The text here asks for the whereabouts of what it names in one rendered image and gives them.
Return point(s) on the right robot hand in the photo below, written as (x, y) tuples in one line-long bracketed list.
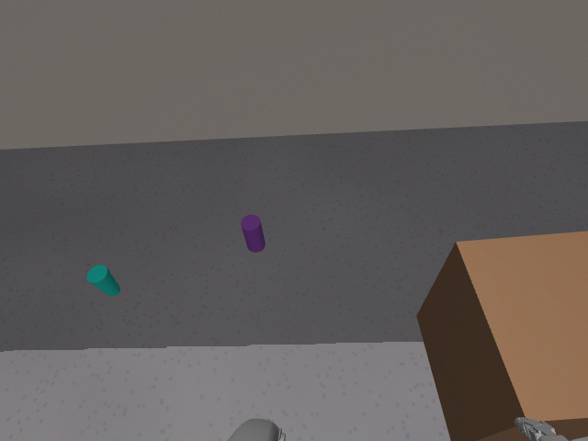
[(537, 431)]

